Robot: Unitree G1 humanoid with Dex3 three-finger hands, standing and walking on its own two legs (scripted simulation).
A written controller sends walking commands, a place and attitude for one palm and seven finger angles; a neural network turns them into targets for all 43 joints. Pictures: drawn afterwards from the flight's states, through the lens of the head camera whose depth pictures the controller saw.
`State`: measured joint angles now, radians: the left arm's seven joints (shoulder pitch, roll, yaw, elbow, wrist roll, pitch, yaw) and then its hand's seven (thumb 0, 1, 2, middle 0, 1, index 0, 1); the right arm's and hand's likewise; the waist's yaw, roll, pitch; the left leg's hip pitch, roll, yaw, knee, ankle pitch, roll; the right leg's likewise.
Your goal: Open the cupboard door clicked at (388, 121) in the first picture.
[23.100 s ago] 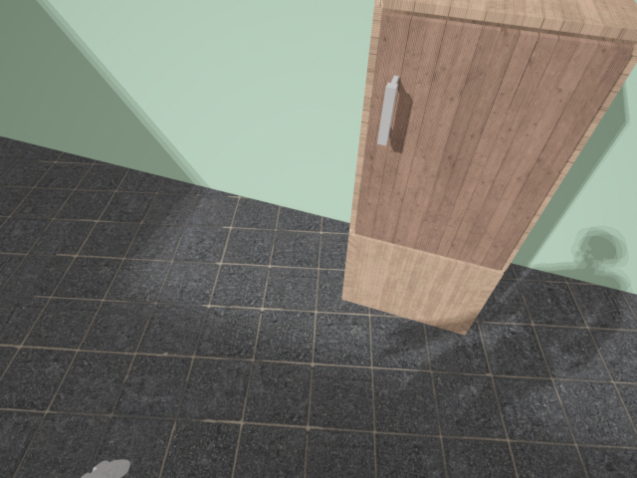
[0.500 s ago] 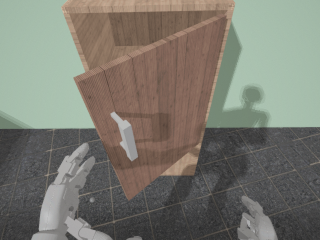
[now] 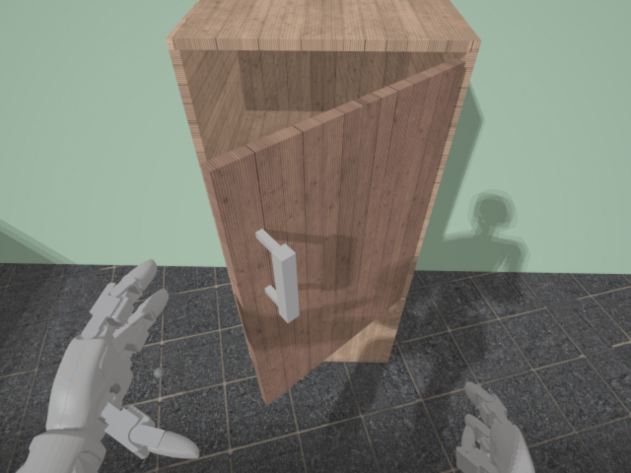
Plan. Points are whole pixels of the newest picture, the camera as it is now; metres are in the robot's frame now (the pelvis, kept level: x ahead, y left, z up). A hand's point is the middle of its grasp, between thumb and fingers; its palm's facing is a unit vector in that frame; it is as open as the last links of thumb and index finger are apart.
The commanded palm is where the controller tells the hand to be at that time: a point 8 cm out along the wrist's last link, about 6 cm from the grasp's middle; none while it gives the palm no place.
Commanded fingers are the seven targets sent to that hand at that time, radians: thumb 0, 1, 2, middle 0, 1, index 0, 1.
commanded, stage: draw the hand back to the body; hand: left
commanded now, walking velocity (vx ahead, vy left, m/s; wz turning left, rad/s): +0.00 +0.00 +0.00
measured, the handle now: (277, 276) +0.34 +0.09 +0.09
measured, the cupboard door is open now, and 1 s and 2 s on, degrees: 41 41 41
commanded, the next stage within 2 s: step back with the hand held close in 1.08 s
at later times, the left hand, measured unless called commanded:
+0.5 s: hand (84, 317) +0.22 +0.25 +0.17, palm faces +0.35 -0.86 -0.38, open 11.5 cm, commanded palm +0.17 +0.29 +0.19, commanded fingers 0.00 0.58 0.76 -0.19 -0.30 -0.19 -0.30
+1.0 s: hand (82, 304) +0.22 +0.24 +0.18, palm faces +0.42 -0.82 -0.39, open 7.5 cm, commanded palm +0.17 +0.28 +0.21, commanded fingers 0.00 0.90 0.90 -0.20 -0.30 -0.20 -0.30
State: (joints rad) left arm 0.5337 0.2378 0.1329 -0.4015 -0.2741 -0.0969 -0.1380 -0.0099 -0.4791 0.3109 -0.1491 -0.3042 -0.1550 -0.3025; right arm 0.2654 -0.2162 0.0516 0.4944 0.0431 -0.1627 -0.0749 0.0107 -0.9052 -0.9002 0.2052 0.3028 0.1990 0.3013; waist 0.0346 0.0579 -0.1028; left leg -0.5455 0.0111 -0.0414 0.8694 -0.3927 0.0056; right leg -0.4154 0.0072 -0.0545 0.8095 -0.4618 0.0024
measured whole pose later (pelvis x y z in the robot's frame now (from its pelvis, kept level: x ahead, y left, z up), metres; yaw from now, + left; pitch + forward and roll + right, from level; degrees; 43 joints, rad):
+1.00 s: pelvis +0.03 -0.01 +0.04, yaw -2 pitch -3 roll +0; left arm 0.48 0.33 0.31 -0.37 -0.07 -0.07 0.11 0.02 0.87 0.89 -0.21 -0.31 -0.21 -0.30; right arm 0.19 -0.22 0.01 0.64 0.00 -0.08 -0.09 0.01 -0.91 -0.90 0.21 0.30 0.20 0.30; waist 0.07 0.06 0.01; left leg -0.14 0.02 0.00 0.43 -0.23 -0.01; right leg -0.04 0.01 -0.02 0.38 -0.29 -0.01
